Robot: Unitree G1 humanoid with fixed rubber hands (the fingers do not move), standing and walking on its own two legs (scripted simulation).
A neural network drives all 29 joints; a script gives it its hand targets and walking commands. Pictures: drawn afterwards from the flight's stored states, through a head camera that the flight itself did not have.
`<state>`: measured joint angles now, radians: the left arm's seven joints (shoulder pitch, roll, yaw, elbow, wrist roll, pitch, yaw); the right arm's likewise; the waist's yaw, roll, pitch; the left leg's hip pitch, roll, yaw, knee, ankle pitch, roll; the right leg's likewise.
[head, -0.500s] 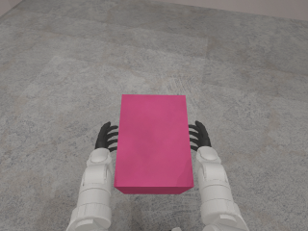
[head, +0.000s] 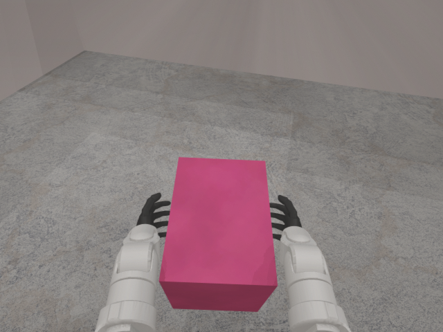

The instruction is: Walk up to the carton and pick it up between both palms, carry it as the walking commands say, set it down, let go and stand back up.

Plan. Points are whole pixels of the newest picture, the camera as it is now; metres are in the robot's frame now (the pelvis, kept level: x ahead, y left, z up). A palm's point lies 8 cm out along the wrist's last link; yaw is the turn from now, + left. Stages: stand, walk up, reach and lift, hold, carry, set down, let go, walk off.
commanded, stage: reach and lift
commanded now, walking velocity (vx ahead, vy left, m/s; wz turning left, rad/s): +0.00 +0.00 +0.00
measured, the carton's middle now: (218, 235) +0.35 +0.01 -0.05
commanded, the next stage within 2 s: hold in 1.34 s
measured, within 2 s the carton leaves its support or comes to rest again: neither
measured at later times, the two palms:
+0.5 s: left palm (142, 227) +0.30 +0.14 +0.07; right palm (297, 229) +0.30 -0.14 +0.06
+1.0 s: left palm (143, 228) +0.30 +0.14 +0.07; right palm (298, 230) +0.30 -0.14 +0.06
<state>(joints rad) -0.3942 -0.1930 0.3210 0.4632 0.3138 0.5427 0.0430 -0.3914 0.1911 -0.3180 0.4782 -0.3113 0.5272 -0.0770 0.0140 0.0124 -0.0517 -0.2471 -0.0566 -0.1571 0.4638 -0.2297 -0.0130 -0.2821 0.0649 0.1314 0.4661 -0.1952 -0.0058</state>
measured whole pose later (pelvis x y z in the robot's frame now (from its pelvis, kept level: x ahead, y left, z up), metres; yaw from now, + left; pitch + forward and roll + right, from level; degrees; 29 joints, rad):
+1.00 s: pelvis +0.00 +0.00 +0.00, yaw +0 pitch -8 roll +0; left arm -0.39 -0.19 0.27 0.39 0.32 0.74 0.04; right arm -0.39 0.19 -0.29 0.39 -0.32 0.74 -0.07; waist 0.01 0.01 -0.01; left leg -0.05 -0.05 -0.14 0.41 -0.22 -0.01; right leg -0.08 0.06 0.11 0.40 -0.19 -0.01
